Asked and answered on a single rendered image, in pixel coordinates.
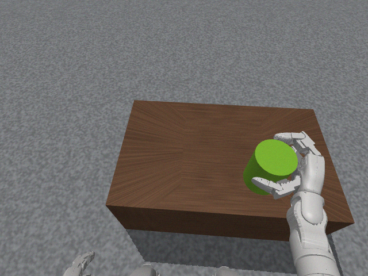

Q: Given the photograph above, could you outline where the right robot arm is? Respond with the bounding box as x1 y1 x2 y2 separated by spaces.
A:
286 191 340 276

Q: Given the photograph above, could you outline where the left robot hand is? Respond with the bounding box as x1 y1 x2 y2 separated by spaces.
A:
63 251 95 276

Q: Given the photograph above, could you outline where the can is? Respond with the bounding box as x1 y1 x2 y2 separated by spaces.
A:
243 139 298 195

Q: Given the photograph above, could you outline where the right robot hand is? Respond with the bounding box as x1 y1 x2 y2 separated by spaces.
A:
251 131 325 200

